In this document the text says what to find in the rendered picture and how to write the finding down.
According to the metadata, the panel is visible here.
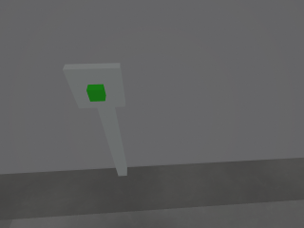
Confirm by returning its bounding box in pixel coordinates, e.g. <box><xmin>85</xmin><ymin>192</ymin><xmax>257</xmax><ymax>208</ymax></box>
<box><xmin>63</xmin><ymin>63</ymin><xmax>127</xmax><ymax>177</ymax></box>

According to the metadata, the button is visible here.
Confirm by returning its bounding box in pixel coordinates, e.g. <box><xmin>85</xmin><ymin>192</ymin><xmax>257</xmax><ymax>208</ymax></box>
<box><xmin>86</xmin><ymin>84</ymin><xmax>106</xmax><ymax>102</ymax></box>

